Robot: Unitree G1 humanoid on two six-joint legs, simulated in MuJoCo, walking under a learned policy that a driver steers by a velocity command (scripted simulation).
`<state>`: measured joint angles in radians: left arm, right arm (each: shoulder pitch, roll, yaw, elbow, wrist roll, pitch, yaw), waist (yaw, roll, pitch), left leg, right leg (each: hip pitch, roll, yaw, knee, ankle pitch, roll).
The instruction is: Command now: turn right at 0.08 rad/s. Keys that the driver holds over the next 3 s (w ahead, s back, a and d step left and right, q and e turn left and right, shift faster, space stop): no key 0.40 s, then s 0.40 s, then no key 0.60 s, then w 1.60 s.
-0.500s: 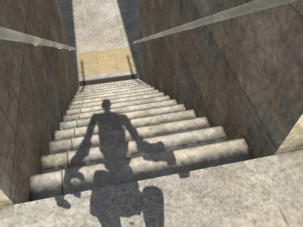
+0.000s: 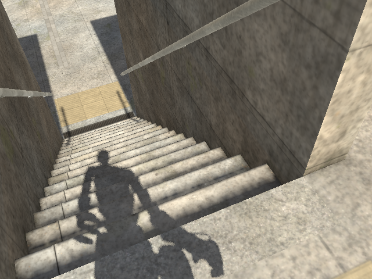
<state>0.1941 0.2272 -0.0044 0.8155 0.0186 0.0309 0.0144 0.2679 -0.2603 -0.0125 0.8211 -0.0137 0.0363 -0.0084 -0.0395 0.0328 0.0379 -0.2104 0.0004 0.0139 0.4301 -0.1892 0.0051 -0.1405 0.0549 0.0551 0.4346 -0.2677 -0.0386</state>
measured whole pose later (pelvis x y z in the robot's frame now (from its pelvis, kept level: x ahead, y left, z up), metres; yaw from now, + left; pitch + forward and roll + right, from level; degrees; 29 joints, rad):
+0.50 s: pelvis +0.00 -0.01 +0.00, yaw +0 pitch -1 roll +0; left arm 0.27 0.22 -0.01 1.04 0.00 -0.01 0.04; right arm 0.25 -0.23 -0.01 1.07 -0.01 0.02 -0.03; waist -0.01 0.01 0.04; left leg -0.19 0.02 0.00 0.40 -0.19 -0.01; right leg -0.11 0.07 0.05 0.39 -0.25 -0.05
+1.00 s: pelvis -0.08 +0.03 +0.00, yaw +0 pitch -1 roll -1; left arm 0.18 0.28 0.06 1.00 0.02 0.08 0.04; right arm 0.18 -0.22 -0.02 0.96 -0.01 0.04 -0.05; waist -0.01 -0.04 0.06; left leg -0.27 -0.03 0.02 0.41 -0.14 0.07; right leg -0.35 0.10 0.11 1.04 -0.45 0.01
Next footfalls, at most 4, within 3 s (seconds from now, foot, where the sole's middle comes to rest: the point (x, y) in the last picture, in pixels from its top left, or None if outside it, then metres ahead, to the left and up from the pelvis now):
1.18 right None -0.14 -0.07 -0.78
1.40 left None -0.06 0.14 -0.78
2.16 right None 0.28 0.03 -0.78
2.68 left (155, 272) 0.54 0.15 -0.78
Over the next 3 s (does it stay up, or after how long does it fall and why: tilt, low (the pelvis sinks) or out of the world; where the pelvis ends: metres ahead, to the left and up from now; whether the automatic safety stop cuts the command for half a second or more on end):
stays up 0.53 0.11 0.00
